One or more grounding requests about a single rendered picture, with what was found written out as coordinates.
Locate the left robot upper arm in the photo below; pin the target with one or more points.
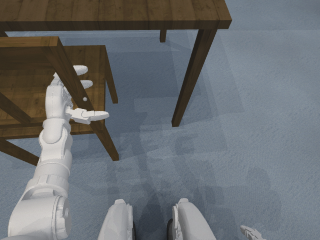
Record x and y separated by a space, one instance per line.
45 218

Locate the robot thigh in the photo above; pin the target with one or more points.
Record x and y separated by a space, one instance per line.
118 221
187 218

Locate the robot right thigh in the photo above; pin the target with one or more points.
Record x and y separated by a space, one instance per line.
187 218

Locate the robot left thigh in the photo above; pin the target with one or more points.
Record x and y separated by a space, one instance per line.
118 221

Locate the chair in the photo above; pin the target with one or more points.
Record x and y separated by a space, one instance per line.
27 66

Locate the robot right hand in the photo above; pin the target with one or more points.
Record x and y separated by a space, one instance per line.
251 234

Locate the robot left hand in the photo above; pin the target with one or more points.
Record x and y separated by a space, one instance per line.
57 98

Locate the table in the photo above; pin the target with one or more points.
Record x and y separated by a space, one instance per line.
206 16

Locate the left robot forearm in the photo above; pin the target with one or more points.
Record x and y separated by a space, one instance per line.
54 166

